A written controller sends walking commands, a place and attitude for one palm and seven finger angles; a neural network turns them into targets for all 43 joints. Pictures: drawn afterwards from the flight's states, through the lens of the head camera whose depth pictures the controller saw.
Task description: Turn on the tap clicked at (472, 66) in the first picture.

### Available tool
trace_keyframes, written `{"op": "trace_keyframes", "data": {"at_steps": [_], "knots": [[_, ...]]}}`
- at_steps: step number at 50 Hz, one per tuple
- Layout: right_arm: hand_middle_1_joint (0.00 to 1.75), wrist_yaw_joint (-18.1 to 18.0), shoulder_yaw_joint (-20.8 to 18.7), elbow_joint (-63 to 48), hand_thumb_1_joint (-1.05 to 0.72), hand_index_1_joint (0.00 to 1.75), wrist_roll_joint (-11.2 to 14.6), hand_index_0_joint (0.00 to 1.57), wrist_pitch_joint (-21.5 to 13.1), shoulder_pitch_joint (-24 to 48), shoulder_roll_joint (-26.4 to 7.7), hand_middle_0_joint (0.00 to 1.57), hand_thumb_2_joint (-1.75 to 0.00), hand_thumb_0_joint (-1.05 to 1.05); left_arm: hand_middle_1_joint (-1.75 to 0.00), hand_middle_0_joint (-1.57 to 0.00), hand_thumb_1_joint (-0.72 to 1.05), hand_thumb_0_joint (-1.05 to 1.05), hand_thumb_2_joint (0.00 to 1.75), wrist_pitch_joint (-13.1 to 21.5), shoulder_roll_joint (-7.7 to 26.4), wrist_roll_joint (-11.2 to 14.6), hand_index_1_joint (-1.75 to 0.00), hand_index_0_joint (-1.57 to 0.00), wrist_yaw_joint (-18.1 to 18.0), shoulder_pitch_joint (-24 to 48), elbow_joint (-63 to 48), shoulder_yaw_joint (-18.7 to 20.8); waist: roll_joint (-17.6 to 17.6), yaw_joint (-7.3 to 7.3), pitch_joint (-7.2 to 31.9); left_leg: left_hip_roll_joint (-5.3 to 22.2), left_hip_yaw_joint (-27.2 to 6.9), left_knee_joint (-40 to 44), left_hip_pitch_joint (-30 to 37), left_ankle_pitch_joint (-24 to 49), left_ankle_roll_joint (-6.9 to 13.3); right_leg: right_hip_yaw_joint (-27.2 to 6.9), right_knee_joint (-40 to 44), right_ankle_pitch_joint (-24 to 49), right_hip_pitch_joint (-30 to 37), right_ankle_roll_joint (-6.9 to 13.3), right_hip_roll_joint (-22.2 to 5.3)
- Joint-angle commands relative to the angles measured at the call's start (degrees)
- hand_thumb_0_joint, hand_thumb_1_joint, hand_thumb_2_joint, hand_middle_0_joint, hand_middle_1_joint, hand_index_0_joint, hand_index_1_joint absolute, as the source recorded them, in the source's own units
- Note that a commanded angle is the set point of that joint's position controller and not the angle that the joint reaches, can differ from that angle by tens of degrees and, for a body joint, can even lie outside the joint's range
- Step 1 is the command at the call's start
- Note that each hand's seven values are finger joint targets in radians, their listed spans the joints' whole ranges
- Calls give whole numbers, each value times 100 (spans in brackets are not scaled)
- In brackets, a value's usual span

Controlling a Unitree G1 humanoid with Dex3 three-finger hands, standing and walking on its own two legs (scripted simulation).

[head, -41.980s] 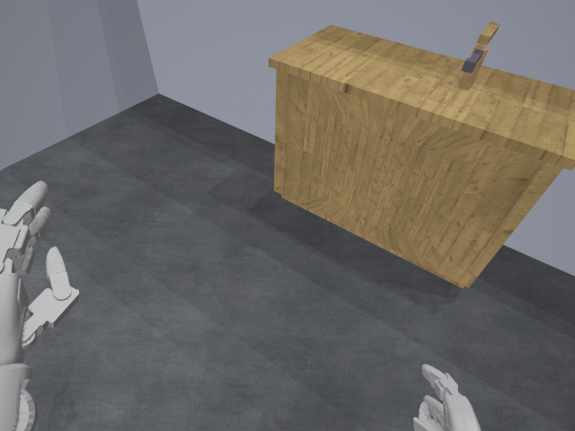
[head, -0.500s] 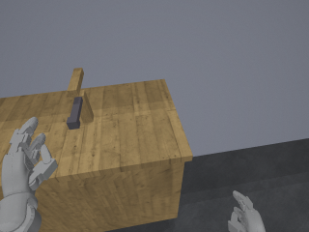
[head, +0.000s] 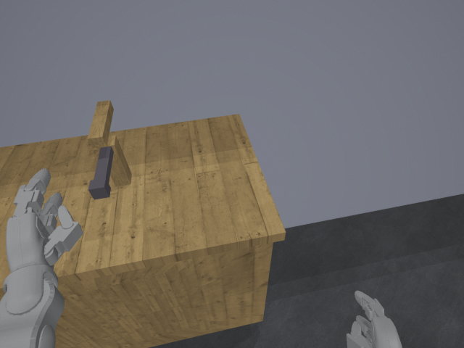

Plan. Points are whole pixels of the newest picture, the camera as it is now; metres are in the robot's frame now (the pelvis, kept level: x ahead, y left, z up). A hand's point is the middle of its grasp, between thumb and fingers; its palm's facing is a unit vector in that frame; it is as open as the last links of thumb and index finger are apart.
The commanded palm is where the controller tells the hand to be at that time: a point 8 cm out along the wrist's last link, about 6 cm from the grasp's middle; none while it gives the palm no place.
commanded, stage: reach beside the lever's end, fingers flat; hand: left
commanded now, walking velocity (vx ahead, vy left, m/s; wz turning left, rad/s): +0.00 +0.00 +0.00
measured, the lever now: (99, 188) +0.35 +0.29 +0.10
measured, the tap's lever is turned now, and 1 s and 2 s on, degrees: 0 0 0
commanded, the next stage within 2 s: push the lever round in 1.72 s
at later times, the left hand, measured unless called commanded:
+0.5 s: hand (76, 215) +0.27 +0.29 +0.12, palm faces +0.53 -0.84 -0.10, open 7.7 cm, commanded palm +0.24 +0.33 +0.11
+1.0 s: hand (74, 203) +0.31 +0.32 +0.10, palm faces +0.54 -0.83 -0.09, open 7.8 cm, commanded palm +0.27 +0.35 +0.10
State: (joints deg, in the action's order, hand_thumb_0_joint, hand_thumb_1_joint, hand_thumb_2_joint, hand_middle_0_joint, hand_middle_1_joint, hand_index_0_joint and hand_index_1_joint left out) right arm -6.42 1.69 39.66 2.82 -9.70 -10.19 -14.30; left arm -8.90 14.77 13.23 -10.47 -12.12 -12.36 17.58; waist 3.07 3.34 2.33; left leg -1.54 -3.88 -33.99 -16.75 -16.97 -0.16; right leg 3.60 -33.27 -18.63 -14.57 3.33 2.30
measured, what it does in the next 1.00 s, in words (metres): stands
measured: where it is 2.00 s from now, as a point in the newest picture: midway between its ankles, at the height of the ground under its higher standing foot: outside the picture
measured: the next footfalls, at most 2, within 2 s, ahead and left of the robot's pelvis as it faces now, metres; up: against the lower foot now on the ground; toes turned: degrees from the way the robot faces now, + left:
none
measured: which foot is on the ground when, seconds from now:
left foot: down 0.00-1.00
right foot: down 0.00-1.00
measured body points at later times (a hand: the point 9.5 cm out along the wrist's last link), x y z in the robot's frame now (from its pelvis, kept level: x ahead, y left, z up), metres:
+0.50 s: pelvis +0.00 +0.01 +0.00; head +0.00 +0.00 +0.45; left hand +0.24 +0.33 +0.12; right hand +0.18 -0.22 -0.09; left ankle +0.01 +0.12 -0.73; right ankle -0.01 -0.08 -0.73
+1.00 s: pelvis -0.01 +0.02 +0.00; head +0.01 +0.01 +0.45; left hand +0.27 +0.36 +0.11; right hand +0.14 -0.24 -0.11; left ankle +0.01 +0.12 -0.73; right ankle -0.01 -0.08 -0.73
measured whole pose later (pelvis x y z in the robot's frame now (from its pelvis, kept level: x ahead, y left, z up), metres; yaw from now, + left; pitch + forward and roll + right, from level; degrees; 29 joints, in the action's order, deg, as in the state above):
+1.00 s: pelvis -0.01 +0.02 +0.00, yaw +0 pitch +3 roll -1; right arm -6.3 0.6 41.6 2.3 -7.2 -12.1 -15.2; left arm 3.5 18.3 10.3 -8.4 6.6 15.7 22.8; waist 2.2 1.1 1.6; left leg -1.9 -3.2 -37.0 -22.6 -17.1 1.0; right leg 3.1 -34.8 -17.9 -19.8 2.2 2.0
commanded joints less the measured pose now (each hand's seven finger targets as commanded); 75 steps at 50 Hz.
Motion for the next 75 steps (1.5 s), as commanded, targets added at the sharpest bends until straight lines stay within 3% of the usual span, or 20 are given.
{"op": "trace_keyframes", "data": {"at_steps": [1,6,8,17,20,24,27,36,40,43,46,47,55,56,57,61,66,68,71,75], "knots": [[30,-44,-217,-923,-90,30,-1,20,-357,747,-636,20,-90,0,-24,-18,90,0,90,511,1151,-124,-24,-18,16,1083,-1170,520,-102,-2,705,-8,144,392,304,1157,177,-211,594,1276,106,-233,-254],[30,5,-250,-891,-90,30,-42,20,-347,674,-639,20,-90,0,-22,-18,90,0,90,716,1160,-231,-22,-18,-58,1189,-1160,513,80,-11,914,17,138,360,459,1523,116,-170,467,1613,154,-193,-245],[30,24,-276,-922,-90,30,-52,20,-309,632,-639,20,-90,0,-22,-17,90,0,90,745,1128,-198,-22,-17,-46,1028,-1023,554,-148,-1,1053,25,151,342,441,1706,95,-156,408,1840,265,-199,-247],[30,-18,-247,-883,-90,30,-17,20,-181,714,-630,20,-90,0,-20,-17,90,0,90,755,968,-221,-20,-17,-13,1739,-669,330,22,-149,693,30,130,406,378,1385,88,-136,493,1387,-31,-185,-221],[30,-49,-254,-818,-90,30,-19,20,-168,717,-692,20,-90,0,-19,-16,90,0,90,838,1231,-219,-19,-16,4,2060,-263,535,-255,-175,727,20,115,405,240,1124,129,-168,532,1158,-67,-201,-210],[30,-75,-254,-784,-90,30,-38,20,-176,742,-697,20,-90,0,-18,-16,90,0,90,991,1287,-267,-18,-16,43,2431,-32,500,111,-180,961,-3,116,392,312,993,129,-206,515,1001,-74,-176,-215],[30,-83,-247,-743,-90,30,-29,20,-138,689,-708,20,-90,0,-17,-16,90,0,90,1025,1359,-270,-17,-16,69,2663,305,534,19,-216,1010,-1,97,407,258,917,130,-189,513,951,-67,-182,-210],[30,-44,-298,-755,-90,30,-21,20,-45,526,-764,20,-90,0,-15,-15,90,0,90,1123,1759,-259,-15,-15,119,2588,1036,989,-31,-64,1043,10,133,381,63,1122,139,-190,464,1253,58,-175,-176],[30,-47,-327,-751,-90,30,-15,20,3,442,-789,20,-90,0,-15,-15,90,0,90,1244,1877,-255,-15,-15,166,2930,1265,1066,-202,-173,1010,16,182,322,-36,1068,182,-232,456,1262,-14,-204,-175],[30,-25,-317,-708,-90,30,-29,20,-25,402,-783,20,-90,0,-15,-15,90,0,90,1474,1751,-339,-15,-15,190,3349,1184,817,240,-279,981,20,125,290,69,946,162,-224,407,1047,-258,-171,-153],[30,-45,-319,-588,-90,30,-42,20,-41,328,-809,20,-90,0,-15,-15,90,0,90,1679,1876,-376,-15,-15,213,3665,1406,859,212,-351,938,36,67,262,23,726,175,-221,408,809,-405,-159,-130],[30,-38,-327,-632,-90,30,-40,20,-65,328,-812,20,-90,0,-15,-15,90,0,90,1740,1641,-365,-15,-15,246,3710,1376,633,277,-377,1052,24,60,259,52,663,172,-219,378,736,-435,-164,-139],[30,-40,-353,-671,-90,30,-31,20,-17,228,-869,20,-90,0,-15,-15,90,0,90,1622,1906,-288,-15,-15,265,3543,1863,912,-196,-268,1338,20,67,256,-85,858,164,-196,344,1025,-180,-196,-150],[30,-36,-355,-659,-90,30,-45,20,17,229,-846,20,-90,0,-15,-15,90,0,90,1599,2076,-320,-15,-15,222,3263,1909,1140,16,-116,1304,23,61,287,-100,972,133,-187,333,1087,-93,-164,-140],[30,-5,-351,-739,-90,30,-45,20,32,204,-821,20,-90,0,-15,-15,90,0,90,1598,1878,-299,-15,-15,212,3198,1817,1010,-101,-151,1372,21,70,277,-76,1120,127,-171,291,1248,-27,-179,-147],[30,55,-384,-770,-90,30,-81,20,110,170,-798,20,-90,0,-15,-15,90,0,90,1666,2181,-346,-15,-15,162,2836,1570,1381,105,-31,1467,42,148,197,-39,1553,119,-195,222,1678,142,-166,-124],[30,89,-399,-778,-90,30,-63,20,79,196,-782,20,-90,0,-15,-15,90,0,90,1791,1685,-316,-15,-15,294,2829,1320,959,319,-201,1144,84,130,151,89,1598,103,-166,223,1578,-189,-156,-95],[30,60,-396,-741,-90,30,-36,20,49,184,-827,20,-90,0,-15,-15,90,0,90,1779,1551,-259,-15,-15,369,2971,1406,774,111,-310,1049,90,79,162,48,1348,107,-143,241,1331,-361,-168,-90],[30,-17,-379,-662,-90,30,-6,20,8,229,-839,20,-90,0,-15,-15,90,0,90,1783,1572,-254,-15,-15,448,3381,1412,688,144,-397,855,92,9,198,35,975,113,-146,302,965,-565,-150,-92],[30,-52,-376,-660,-90,30,-41,20,-45,263,-858,20,-90,0,-15,-15,90,0,90,1834,1539,-325,-15,-15,381,3751,1309,509,137,-409,1232,55,-57,198,157,816,89,-158,255,799,-566,-155,-119]]}}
